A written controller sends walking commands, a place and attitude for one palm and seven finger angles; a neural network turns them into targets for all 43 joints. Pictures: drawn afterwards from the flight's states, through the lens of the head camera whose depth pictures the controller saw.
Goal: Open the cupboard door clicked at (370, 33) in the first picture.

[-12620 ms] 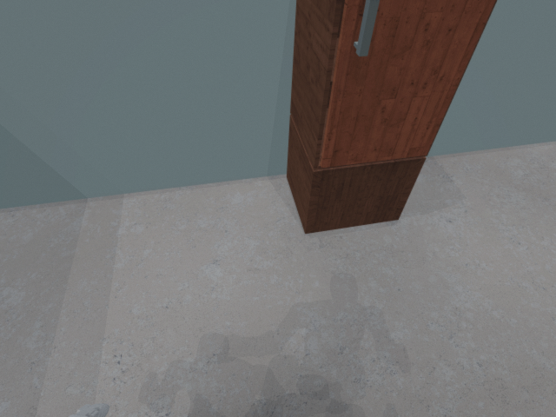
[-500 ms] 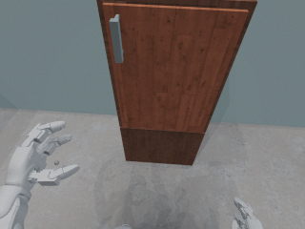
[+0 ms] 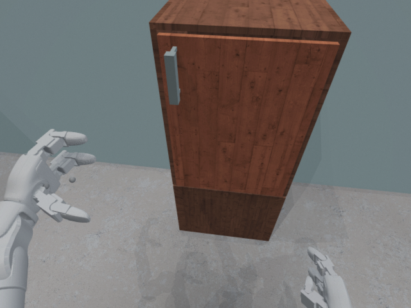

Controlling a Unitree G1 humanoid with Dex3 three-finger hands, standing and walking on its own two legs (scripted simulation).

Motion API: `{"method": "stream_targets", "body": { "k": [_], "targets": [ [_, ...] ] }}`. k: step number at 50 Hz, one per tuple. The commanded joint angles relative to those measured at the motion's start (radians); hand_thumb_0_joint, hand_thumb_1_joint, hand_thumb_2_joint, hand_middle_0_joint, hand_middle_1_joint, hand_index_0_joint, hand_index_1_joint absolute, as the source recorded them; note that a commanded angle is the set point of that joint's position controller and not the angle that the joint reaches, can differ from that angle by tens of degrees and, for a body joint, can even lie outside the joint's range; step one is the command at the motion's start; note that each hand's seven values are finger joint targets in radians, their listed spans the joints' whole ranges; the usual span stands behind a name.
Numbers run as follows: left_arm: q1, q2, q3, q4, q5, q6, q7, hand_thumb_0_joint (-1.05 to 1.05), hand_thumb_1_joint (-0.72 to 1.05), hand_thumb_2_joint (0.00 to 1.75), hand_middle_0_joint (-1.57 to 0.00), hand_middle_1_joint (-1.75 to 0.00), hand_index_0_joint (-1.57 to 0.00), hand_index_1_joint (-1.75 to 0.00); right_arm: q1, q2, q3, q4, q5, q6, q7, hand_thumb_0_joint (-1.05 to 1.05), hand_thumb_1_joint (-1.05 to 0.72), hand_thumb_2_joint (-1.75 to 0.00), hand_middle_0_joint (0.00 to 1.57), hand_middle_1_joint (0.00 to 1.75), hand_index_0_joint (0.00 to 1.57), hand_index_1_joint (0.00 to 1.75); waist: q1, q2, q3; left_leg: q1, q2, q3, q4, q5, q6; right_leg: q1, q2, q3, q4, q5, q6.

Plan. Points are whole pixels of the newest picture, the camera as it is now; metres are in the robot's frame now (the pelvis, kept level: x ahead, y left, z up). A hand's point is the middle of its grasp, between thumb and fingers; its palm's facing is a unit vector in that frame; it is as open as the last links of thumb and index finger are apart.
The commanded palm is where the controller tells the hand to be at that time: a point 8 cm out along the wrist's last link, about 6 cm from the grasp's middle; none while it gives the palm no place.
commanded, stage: raise the hand with hooked fingers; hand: left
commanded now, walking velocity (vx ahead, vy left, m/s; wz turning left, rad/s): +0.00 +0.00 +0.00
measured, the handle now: (174, 75) +0.61 +0.16 +0.17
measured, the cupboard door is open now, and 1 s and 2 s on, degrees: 0 0 0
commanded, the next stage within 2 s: move the hooked fingers beside the handle in 0.72 s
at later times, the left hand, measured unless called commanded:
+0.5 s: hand (78, 152) +0.30 +0.26 +0.18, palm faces +0.01 -1.00 -0.04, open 14.0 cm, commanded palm +0.27 +0.30 +0.19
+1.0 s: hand (75, 148) +0.31 +0.27 +0.18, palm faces +0.03 -1.00 -0.02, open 14.0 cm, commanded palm +0.31 +0.31 +0.18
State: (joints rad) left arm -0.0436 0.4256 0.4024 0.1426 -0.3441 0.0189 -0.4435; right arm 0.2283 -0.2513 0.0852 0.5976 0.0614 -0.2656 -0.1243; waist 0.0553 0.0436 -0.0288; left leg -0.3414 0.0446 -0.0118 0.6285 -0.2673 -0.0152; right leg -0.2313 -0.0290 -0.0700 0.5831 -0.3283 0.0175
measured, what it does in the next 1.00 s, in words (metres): stands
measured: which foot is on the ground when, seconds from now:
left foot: down 0.00-1.00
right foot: down 0.00-1.00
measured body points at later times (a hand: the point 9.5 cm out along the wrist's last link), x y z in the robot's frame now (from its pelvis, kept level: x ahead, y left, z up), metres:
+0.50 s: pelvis +0.01 -0.01 +0.01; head -0.01 -0.03 +0.46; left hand +0.30 +0.31 +0.19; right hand +0.19 -0.25 -0.06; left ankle +0.04 +0.13 -0.73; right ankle -0.01 -0.13 -0.73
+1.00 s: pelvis +0.00 -0.01 +0.01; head -0.01 -0.02 +0.46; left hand +0.31 +0.32 +0.18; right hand +0.19 -0.24 -0.06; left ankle +0.04 +0.13 -0.73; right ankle -0.01 -0.13 -0.73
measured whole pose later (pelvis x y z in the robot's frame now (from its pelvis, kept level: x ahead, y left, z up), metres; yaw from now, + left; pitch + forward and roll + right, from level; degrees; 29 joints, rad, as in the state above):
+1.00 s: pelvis +0.00 -0.01 +0.01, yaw +0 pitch -2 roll -1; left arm -0.28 0.47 0.42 0.35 -0.32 0.10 -0.47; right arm 0.23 -0.27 0.08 0.62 0.08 -0.21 -0.14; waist 0.05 0.04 -0.02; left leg -0.29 0.04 -0.01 0.54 -0.23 -0.02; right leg -0.18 -0.03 -0.07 0.51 -0.29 0.01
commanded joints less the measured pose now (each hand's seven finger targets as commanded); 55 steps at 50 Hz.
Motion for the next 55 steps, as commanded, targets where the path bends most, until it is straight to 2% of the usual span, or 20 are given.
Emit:
{"method": "stream_targets", "body": {
  "k": [1,3,5,11,13,15,19,21,24,28,31,33,34,36,41,44,46,49,52,55],
  "targets": [
    [-0.352,0.288,0.121,-0.197,-0.025,-0.039,-0.01,0.0,-0.5,0.3,-0.3,-1.2,-0.3,-1.2,-0.1,-0.131,-0.056,-0.149,0.008,-0.044,-0.011,0.0,-0.9,-0.9,0.2,0.3,0.2,0.3,-0.016,0.057,-0.16,0.179,-0.05,-0.01,-0.125,0.11,0.034,-0.034,0.056,0.004,-0.126,0.173,-0.032],
    [-0.378,0.291,0.116,-0.186,-0.024,-0.028,-0.017,0.0,-0.5,0.3,-0.3,-1.2,-0.3,-1.2,-0.102,-0.131,-0.054,-0.148,0.011,-0.04,-0.013,0.0,-0.9,-0.9,0.2,0.3,0.2,0.3,-0.017,0.072,-0.162,0.19,-0.052,-0.007,-0.132,0.112,0.033,-0.031,0.055,0.005,-0.134,0.176,-0.031],
    [-0.391,0.316,0.138,-0.148,-0.03,-0.016,-0.024,0.0,-0.5,0.3,-0.3,-1.2,-0.3,-1.2,-0.103,-0.131,-0.053,-0.145,0.011,-0.04,-0.012,0.0,-0.9,-0.9,0.2,0.3,0.2,0.3,-0.014,0.029,-0.152,0.186,-0.053,-0.006,-0.135,0.125,0.038,-0.019,0.054,0.01,-0.148,0.198,-0.03],
    [-0.482,0.367,0.156,-0.095,-0.025,0.033,-0.044,0.0,-0.5,0.3,-0.3,-1.2,-0.3,-1.2,-0.107,-0.137,-0.054,-0.148,0.019,-0.027,-0.01,0.0,-0.9,-0.9,0.2,0.3,0.2,0.3,-0.008,0.047,-0.165,0.202,-0.058,-0.001,-0.149,0.147,0.039,-0.002,0.047,0.016,-0.163,0.231,-0.028],
    [-0.424,0.325,0.132,-0.033,-0.031,0.053,-0.057,0.0,-0.5,0.3,-0.3,-1.2,-0.3,-1.2,-0.102,-0.137,-0.057,-0.15,0.023,-0.02,-0.004,0.0,-0.9,-0.9,0.2,0.3,0.2,0.3,-0.008,0.006,-0.153,0.193,-0.058,0.006,-0.146,0.154,0.04,-0.007,0.046,0.017,-0.162,0.249,-0.023],
    [-0.394,0.322,0.133,-0.013,-0.036,0.061,-0.067,0.0,-0.5,0.3,-0.3,-1.2,-0.3,-1.2,-0.101,-0.141,-0.06,-0.155,0.024,-0.014,0.004,0.0,-0.9,-0.9,0.2,0.3,0.2,0.3,-0.003,-0.021,-0.154,0.181,-0.059,0.012,-0.141,0.172,0.041,0.001,0.044,0.018,-0.155,0.28,-0.021],
    [-0.433,0.349,0.157,-0.106,-0.038,0.039,-0.054,0.0,-0.5,0.3,-0.3,-1.2,-0.3,-1.2,-0.112,-0.137,-0.064,-0.168,0.022,-0.012,0.011,0.0,-0.9,-0.9,0.2,0.3,0.2,0.3,0.0,0.031,-0.181,0.204,-0.06,0.019,-0.133,0.194,0.041,0.005,0.046,0.026,-0.149,0.295,-0.023],
    [-0.433,0.354,0.176,-0.11,-0.038,0.029,-0.041,0.0,-0.5,0.3,-0.3,-1.2,-0.3,-1.2,-0.103,-0.137,-0.067,-0.167,0.019,-0.011,0.01,0.0,-0.9,-0.9,0.2,0.3,0.2,0.3,-0.002,0.002,-0.196,0.206,-0.058,0.017,-0.139,0.192,0.042,0.014,0.046,0.02,-0.147,0.295,-0.021],
    [-0.449,0.372,0.191,-0.147,-0.031,0.011,-0.025,0.0,-0.5,0.3,-0.3,-1.2,-0.3,-1.2,-0.105,-0.134,-0.066,-0.164,0.017,-0.011,0.006,0.0,-0.9,-0.9,0.2,0.3,0.2,0.3,0.002,0.05,-0.201,0.219,-0.057,0.023,-0.14,0.205,0.042,0.024,0.047,0.022,-0.148,0.3,-0.024],
    [-0.46,0.342,0.164,-0.144,-0.02,0.014,-0.019,0.0,-0.5,0.3,-0.3,-1.2,-0.3,-1.2,-0.105,-0.132,-0.064,-0.161,0.017,-0.01,-0.003,0.0,-0.9,-0.9,0.2,0.3,0.2,0.3,-0.007,0.08,-0.187,0.229,-0.056,0.017,-0.156,0.187,0.039,0.01,0.048,0.014,-0.152,0.279,-0.027],
    [-0.431,0.327,0.151,-0.088,-0.023,0.035,-0.026,0.0,-0.5,0.3,-0.3,-1.2,-0.3,-1.2,-0.101,-0.134,-0.063,-0.155,0.02,-0.004,-0.006,0.0,-0.9,-0.9,0.2,0.3,0.2,0.3,-0.013,0.021,-0.157,0.21,-0.054,0.019,-0.158,0.158,0.041,-0.004,0.048,0.017,-0.165,0.256,-0.02],
    [-0.441,0.32,0.14,-0.083,-0.025,0.044,-0.036,0.0,-0.5,0.3,-0.3,-1.2,-0.3,-1.2,-0.106,-0.136,-0.063,-0.157,0.021,0.0,-0.009,0.0,-0.9,-0.9,0.2,0.3,0.2,0.3,-0.016,0.04,-0.152,0.209,-0.054,0.017,-0.159,0.148,0.039,-0.011,0.048,0.018,-0.167,0.244,-0.021],
    [-0.437,0.322,0.14,-0.083,-0.028,0.042,-0.035,0.0,-0.5,0.3,-0.3,-1.2,-0.3,-1.2,-0.103,-0.135,-0.063,-0.157,0.022,0.001,-0.008,0.0,-0.9,-0.9,0.2,0.3,0.2,0.3,-0.014,0.011,-0.155,0.208,-0.053,0.016,-0.158,0.15,0.04,-0.004,0.05,0.018,-0.17,0.238,-0.021],
    [-0.471,0.327,0.135,-0.122,-0.023,0.038,-0.032,0.0,-0.5,0.3,-0.3,-1.2,-0.3,-1.2,-0.112,-0.134,-0.061,-0.163,0.023,0.0,-0.008,0.0,-0.9,-0.9,0.2,0.3,0.2,0.3,-0.016,0.06,-0.167,0.22,-0.054,0.012,-0.162,0.142,0.038,-0.007,0.049,0.018,-0.169,0.224,-0.024],
    [-0.447,0.332,0.152,-0.104,-0.026,0.03,-0.027,0.0,-0.5,0.3,-0.3,-1.2,-0.3,-1.2,-0.109,-0.133,-0.057,-0.161,0.019,0.0,-0.009,0.0,-0.9,-0.9,0.2,0.3,0.2,0.3,-0.013,0.026,-0.172,0.215,-0.052,0.007,-0.166,0.145,0.037,0.001,0.052,0.009,-0.167,0.228,-0.025],
    [-0.533,0.329,0.125,-0.051,-0.019,0.027,-0.026,0.0,-0.5,0.3,-0.3,-1.2,-0.3,-1.2,-0.1,-0.136,-0.059,-0.142,0.022,0.004,-0.015,0.0,-0.9,-0.9,0.2,0.3,0.2,0.3,-0.033,0.027,-0.136,0.212,-0.051,0.006,-0.165,0.118,0.039,-0.033,0.055,0.015,-0.181,0.191,-0.024],
    [-0.599,0.295,0.075,-0.02,-0.008,0.029,-0.022,0.0,-0.5,0.3,-0.3,-1.2,-0.3,-1.2,-0.098,-0.136,-0.057,-0.137,0.024,0.005,-0.019,0.0,-0.9,-0.9,0.2,0.3,0.2,0.3,-0.047,0.04,-0.136,0.215,-0.051,0.002,-0.168,0.092,0.037,-0.055,0.053,0.013,-0.181,0.164,-0.024],
    [-0.677,0.318,0.067,0.053,0.007,0.021,-0.016,0.0,-0.5,0.3,-0.3,-1.2,-0.3,-1.2,-0.082,-0.145,-0.058,-0.121,0.023,0.01,-0.026,0.0,-0.9,-0.9,0.2,0.3,0.2,0.3,-0.058,0.023,-0.143,0.205,-0.05,0.0,-0.161,0.07,0.039,-0.067,0.051,0.018,-0.187,0.129,-0.025],
    [-0.801,0.328,0.045,0.107,0.03,0.003,-0.007,0.0,-0.5,0.3,-0.3,-1.2,-0.3,-1.2,-0.078,-0.148,-0.057,-0.111,0.021,0.013,-0.031,0.0,-0.9,-0.9,0.2,0.3,0.2,0.3,-0.069,0.068,-0.155,0.201,-0.048,-0.011,-0.163,0.052,0.035,-0.08,0.045,0.019,-0.181,0.106,-0.03],
    [-0.83,0.341,0.054,0.103,0.041,-0.027,0.005,0.0,-0.5,0.3,-0.3,-1.2,-0.3,-1.2,-0.065,-0.15,-0.062,-0.115,0.015,0.01,-0.025,0.0,-0.9,-0.9,0.2,0.3,0.2,0.3,-0.057,0.075,-0.256,0.24,-0.047,-0.016,-0.15,0.124,0.036,-0.036,0.045,0.014,-0.159,0.177,-0.037]
  ]
}}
